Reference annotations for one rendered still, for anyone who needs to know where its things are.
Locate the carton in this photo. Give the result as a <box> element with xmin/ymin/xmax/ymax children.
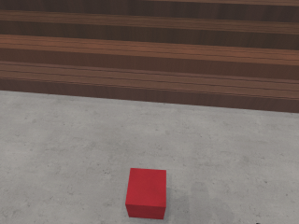
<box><xmin>125</xmin><ymin>168</ymin><xmax>166</xmax><ymax>219</ymax></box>

